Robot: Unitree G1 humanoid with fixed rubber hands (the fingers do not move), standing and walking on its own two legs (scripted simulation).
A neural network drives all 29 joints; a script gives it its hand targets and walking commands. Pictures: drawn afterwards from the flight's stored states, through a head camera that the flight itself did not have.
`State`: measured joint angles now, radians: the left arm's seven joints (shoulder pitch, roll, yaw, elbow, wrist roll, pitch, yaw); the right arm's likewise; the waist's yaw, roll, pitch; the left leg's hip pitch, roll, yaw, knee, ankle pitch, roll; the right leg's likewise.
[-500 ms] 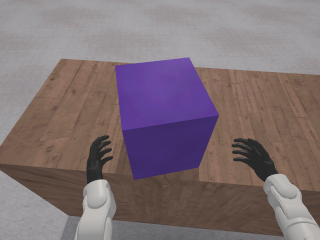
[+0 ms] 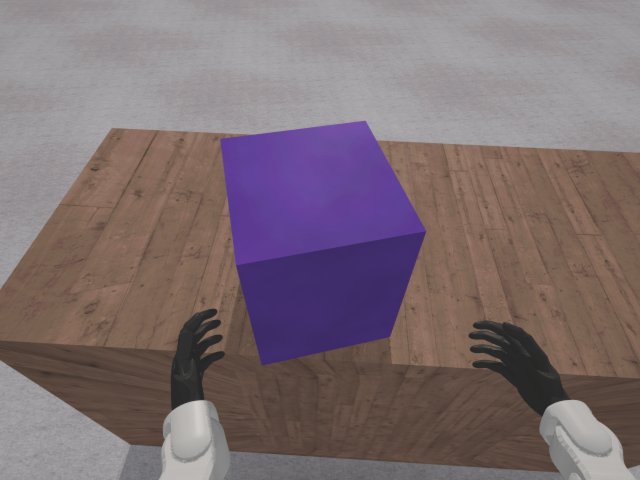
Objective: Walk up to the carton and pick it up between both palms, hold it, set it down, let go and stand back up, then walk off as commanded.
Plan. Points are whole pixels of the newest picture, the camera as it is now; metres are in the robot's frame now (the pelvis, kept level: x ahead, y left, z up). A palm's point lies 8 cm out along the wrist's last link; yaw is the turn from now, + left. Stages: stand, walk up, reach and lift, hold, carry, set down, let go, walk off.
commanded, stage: set down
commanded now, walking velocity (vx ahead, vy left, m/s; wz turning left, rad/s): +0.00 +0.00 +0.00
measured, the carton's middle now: (312, 246) +0.42 +0.05 +0.04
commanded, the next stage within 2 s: let go in 1.84 s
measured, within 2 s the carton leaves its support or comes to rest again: neither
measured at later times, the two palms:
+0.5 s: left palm (195, 405) +0.21 +0.17 -0.01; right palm (534, 403) +0.24 -0.23 -0.01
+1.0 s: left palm (184, 428) +0.20 +0.19 -0.04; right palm (531, 414) +0.23 -0.23 -0.02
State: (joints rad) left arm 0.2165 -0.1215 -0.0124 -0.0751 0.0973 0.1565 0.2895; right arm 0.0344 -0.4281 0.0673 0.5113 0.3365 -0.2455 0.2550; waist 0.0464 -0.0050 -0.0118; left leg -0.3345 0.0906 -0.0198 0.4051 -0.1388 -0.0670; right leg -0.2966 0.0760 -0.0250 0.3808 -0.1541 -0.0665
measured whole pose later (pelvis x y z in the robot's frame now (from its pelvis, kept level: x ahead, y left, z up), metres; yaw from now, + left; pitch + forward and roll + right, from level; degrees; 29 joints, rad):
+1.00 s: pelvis +0.01 +0.02 +0.00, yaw +1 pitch +5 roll -1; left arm 0.24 -0.04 -0.02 0.20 0.09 0.11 0.20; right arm 0.13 -0.41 0.07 0.53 0.33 -0.22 0.19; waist 0.04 -0.02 -0.02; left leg -0.33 0.06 -0.02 0.40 -0.15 -0.05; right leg -0.29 0.05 -0.02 0.38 -0.17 -0.04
